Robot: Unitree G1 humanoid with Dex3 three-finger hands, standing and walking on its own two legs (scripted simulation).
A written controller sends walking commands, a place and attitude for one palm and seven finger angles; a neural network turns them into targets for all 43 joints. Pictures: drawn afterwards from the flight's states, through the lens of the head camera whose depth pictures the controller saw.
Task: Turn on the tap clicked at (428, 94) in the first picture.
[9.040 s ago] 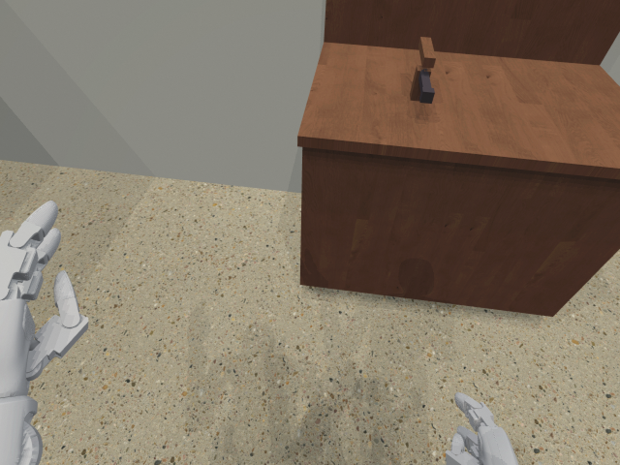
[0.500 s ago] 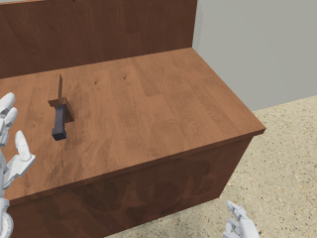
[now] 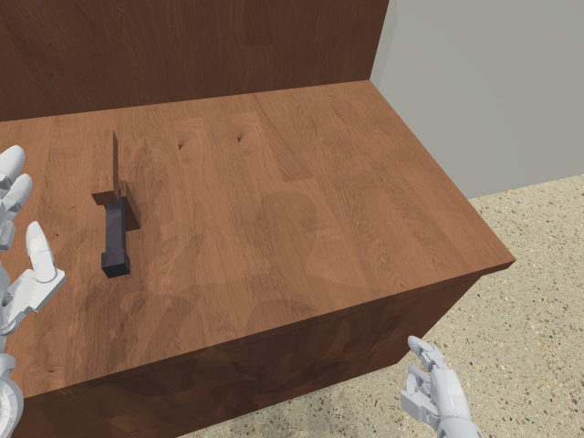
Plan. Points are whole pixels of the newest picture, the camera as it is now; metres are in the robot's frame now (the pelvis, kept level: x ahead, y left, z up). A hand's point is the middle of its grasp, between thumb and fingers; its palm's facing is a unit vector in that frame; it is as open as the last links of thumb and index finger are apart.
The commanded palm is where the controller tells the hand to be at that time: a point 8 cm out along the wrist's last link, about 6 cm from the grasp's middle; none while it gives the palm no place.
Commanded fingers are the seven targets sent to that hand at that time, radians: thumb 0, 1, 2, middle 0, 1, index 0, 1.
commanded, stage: come to a stop and stand still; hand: left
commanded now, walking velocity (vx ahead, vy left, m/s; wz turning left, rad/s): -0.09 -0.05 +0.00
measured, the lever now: (116, 263) +0.31 +0.27 +0.05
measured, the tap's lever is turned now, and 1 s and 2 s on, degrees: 0 0 0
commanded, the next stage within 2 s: look again from close up in 1.38 s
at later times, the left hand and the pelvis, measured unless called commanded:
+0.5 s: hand (74, 336) +0.18 +0.23 +0.13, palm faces +0.19 -0.89 -0.42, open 7.4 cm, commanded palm +0.13 +0.29 +0.17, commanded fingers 0.00 0.90 0.90 -0.20 -0.30 -0.20 -0.30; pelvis -0.04 +0.02 -0.01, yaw -3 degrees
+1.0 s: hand (29, 301) +0.21 +0.28 +0.15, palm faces +0.37 -0.86 -0.37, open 7.4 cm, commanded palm +0.14 +0.31 +0.17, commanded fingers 0.00 0.90 0.90 -0.20 -0.30 -0.20 -0.30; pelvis -0.02 +0.03 +0.00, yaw -1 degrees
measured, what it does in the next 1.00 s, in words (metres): stands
